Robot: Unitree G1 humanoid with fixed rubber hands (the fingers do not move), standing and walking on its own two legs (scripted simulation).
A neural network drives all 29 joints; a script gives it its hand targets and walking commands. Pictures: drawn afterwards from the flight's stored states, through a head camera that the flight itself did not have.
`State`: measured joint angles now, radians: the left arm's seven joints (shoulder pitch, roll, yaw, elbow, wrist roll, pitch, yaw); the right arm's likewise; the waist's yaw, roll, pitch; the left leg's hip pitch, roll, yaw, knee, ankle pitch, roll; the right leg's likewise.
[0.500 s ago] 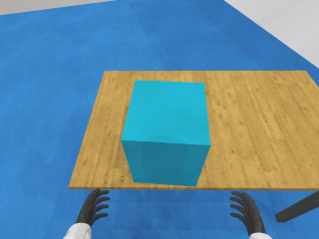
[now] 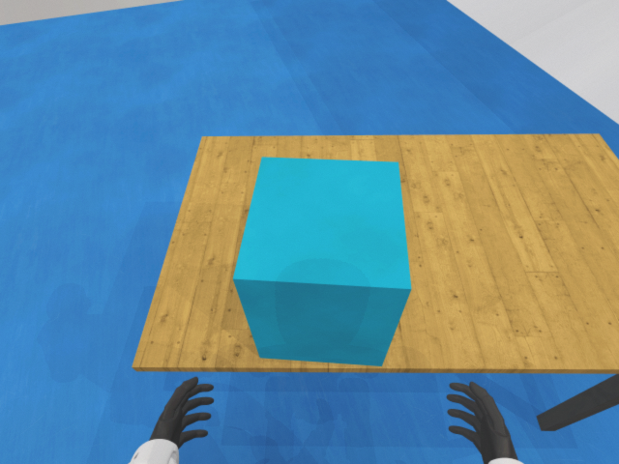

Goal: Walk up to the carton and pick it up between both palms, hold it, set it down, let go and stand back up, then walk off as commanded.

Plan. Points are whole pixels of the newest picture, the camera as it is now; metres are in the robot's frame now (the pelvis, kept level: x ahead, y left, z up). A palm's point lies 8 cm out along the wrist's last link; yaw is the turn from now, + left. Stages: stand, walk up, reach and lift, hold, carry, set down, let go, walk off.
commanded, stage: set down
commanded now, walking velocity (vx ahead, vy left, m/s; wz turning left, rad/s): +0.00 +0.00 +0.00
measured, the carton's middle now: (324, 266) +0.40 +0.02 -0.02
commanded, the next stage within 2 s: let go in 0.62 s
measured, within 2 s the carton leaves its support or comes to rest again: neither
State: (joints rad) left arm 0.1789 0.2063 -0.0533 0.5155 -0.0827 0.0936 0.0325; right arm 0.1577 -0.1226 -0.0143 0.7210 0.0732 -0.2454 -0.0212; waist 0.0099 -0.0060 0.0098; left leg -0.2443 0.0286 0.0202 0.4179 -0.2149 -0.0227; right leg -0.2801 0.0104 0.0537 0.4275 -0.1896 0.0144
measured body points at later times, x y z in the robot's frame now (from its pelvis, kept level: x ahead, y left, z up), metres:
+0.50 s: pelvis +0.00 +0.00 +0.00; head +0.03 +0.00 +0.45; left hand +0.17 +0.22 -0.10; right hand +0.18 -0.21 -0.10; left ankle +0.00 +0.13 -0.74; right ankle +0.02 -0.12 -0.74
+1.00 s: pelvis +0.00 +0.00 +0.00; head +0.03 +0.00 +0.45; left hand +0.17 +0.22 -0.10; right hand +0.17 -0.22 -0.10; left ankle +0.00 +0.13 -0.74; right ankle +0.02 -0.12 -0.74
